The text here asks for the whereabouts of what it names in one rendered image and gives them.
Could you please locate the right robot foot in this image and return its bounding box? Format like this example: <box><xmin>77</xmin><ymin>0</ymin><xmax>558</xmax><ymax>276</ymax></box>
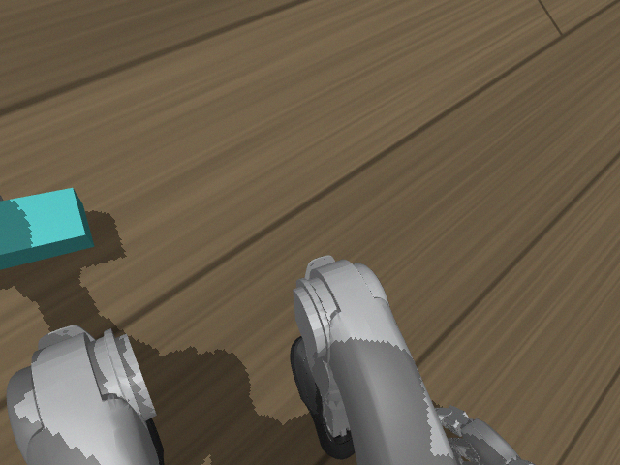
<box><xmin>290</xmin><ymin>336</ymin><xmax>355</xmax><ymax>459</ymax></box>

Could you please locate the right robot hand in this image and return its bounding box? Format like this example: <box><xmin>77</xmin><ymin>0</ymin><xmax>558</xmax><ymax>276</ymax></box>
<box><xmin>435</xmin><ymin>405</ymin><xmax>521</xmax><ymax>465</ymax></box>

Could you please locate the carton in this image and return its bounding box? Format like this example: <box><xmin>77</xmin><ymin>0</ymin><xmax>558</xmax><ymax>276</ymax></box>
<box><xmin>0</xmin><ymin>188</ymin><xmax>95</xmax><ymax>270</ymax></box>

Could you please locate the left robot foot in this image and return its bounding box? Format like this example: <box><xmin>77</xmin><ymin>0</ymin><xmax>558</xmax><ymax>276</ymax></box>
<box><xmin>146</xmin><ymin>418</ymin><xmax>165</xmax><ymax>465</ymax></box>

